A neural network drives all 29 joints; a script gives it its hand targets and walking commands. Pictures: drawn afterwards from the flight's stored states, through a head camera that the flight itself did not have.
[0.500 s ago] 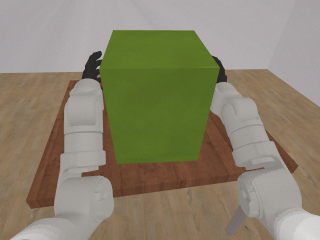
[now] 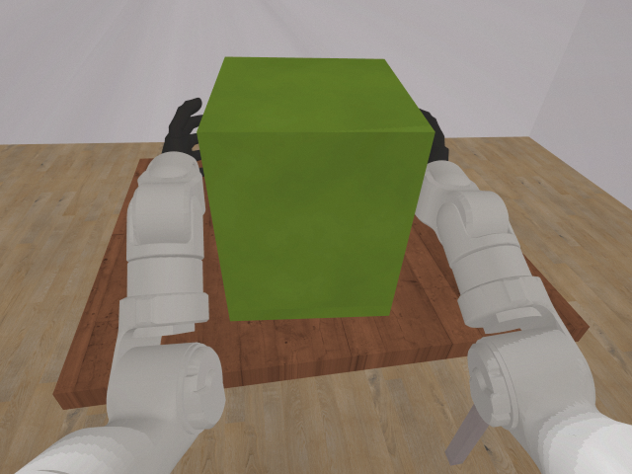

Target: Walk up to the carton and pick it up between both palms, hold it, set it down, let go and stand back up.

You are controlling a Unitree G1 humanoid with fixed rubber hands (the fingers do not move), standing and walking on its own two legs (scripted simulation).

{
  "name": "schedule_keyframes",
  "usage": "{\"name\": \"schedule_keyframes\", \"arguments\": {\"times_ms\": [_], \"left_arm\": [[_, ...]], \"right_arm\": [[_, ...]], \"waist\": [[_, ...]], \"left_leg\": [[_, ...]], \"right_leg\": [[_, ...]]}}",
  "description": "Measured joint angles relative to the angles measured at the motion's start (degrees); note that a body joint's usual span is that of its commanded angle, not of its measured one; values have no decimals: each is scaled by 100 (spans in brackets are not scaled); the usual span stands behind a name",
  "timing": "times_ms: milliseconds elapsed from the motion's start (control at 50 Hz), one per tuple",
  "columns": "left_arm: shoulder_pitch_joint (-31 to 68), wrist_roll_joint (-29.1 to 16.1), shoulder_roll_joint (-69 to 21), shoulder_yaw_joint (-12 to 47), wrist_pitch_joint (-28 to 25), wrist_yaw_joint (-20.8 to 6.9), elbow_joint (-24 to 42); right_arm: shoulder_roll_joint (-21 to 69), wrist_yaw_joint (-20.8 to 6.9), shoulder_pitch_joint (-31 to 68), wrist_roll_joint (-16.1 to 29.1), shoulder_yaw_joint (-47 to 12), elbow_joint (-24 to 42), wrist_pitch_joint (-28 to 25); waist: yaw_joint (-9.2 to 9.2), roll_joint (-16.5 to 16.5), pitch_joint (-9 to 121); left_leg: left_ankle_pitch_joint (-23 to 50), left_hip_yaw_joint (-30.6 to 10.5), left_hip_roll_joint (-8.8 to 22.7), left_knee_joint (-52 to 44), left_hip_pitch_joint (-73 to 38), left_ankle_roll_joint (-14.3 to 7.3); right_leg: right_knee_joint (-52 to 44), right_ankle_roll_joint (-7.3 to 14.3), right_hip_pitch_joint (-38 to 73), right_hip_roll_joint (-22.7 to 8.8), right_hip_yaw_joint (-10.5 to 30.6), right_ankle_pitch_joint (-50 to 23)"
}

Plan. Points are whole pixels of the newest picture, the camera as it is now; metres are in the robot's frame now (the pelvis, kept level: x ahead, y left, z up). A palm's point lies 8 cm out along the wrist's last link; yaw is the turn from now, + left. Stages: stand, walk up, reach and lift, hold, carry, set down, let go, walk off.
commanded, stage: hold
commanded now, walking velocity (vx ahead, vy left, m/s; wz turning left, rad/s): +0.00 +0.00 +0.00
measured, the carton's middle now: (308, 188) +0.38 +0.01 +0.22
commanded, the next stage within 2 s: none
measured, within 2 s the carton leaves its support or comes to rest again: neither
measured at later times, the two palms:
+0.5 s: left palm (181, 163) +0.37 +0.15 +0.26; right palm (429, 171) +0.37 -0.14 +0.26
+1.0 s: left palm (178, 161) +0.37 +0.16 +0.26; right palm (426, 167) +0.37 -0.14 +0.26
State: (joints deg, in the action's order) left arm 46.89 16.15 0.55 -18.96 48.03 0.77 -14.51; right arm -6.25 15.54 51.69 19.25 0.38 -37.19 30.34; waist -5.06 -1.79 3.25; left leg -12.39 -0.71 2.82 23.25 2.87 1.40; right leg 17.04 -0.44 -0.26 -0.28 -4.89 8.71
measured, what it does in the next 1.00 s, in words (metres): stands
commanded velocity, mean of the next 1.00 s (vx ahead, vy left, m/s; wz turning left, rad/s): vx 0.00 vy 0.00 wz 0.00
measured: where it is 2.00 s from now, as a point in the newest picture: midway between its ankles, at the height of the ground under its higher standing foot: outside the picture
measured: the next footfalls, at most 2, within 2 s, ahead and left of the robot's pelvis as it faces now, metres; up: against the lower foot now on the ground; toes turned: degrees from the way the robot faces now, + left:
none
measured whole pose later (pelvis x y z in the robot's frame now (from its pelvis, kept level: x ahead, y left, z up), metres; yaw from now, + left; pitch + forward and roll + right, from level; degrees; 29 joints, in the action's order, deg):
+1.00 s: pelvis +0.00 +0.00 +0.00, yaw +0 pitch -8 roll -2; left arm 47.1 15.4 1.2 -19.0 47.6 0.7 -15.7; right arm -6.7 16.1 52.7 20.1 -0.5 -38.2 30.8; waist -5.2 -1.1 3.8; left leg -13.0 -1.0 2.8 24.0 3.2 1.3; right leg 16.8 -0.6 0.0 -0.3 -5.0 8.9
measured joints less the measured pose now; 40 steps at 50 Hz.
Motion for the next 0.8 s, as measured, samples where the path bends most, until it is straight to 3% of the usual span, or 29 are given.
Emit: {"name": "schedule_keyframes", "arguments": {"times_ms": [800], "left_arm": [[139,-96,109,-54,-78,-16,-303]], "right_arm": [[-10,40,225,19,-4,-267,26]], "waist": [[34,83,62]], "left_leg": [[-30,-34,-13,39,58,-5]], "right_leg": [[-15,-11,-20,-7,-21,13]]}}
